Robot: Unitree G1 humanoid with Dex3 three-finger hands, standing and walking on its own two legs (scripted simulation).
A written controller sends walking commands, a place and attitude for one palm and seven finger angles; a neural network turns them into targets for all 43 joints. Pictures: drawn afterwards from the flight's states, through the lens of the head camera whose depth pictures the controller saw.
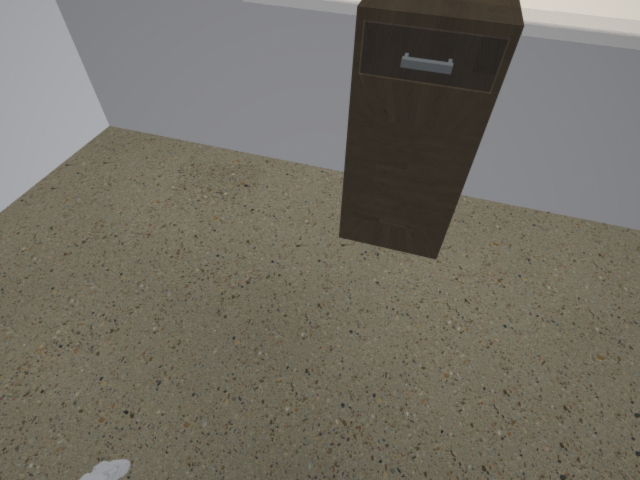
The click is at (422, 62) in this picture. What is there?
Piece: drawer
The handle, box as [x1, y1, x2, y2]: [400, 53, 452, 74]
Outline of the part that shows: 402,56 400,65 402,67 450,74 452,67 452,59 449,59 447,62 408,57 408,53 405,53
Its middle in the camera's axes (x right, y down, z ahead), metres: +0.29 -0.48 +1.05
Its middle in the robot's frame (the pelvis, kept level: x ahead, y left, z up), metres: +1.13 -0.23 +0.04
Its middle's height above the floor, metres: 0.81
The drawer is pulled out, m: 0.00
